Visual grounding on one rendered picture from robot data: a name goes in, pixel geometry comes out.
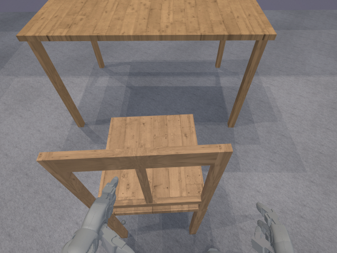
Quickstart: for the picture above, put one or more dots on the table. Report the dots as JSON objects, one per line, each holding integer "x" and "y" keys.
{"x": 148, "y": 20}

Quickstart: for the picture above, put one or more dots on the left robot hand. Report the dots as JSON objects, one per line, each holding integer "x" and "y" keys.
{"x": 98, "y": 214}

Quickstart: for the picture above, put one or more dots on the right robot hand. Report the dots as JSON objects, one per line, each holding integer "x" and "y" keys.
{"x": 277, "y": 238}

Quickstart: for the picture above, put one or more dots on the robot left forearm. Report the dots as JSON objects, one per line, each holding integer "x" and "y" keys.
{"x": 82, "y": 241}

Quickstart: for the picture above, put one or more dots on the chair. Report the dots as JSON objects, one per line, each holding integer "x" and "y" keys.
{"x": 158, "y": 164}

